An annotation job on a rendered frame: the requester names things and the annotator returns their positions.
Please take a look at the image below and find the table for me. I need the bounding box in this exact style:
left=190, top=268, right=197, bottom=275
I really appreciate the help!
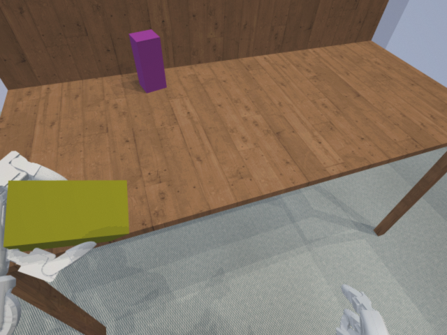
left=0, top=0, right=447, bottom=335

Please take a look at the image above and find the sponge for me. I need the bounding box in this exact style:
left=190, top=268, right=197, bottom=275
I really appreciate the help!
left=3, top=180, right=129, bottom=251

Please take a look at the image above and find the left robot hand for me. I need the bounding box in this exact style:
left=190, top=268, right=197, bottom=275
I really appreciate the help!
left=0, top=151, right=96, bottom=282

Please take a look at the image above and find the right robot hand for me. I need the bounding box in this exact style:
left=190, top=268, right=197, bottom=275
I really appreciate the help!
left=336, top=284, right=390, bottom=335

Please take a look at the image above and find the robot left forearm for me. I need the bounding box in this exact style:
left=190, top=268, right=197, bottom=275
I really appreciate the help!
left=0, top=275, right=21, bottom=335

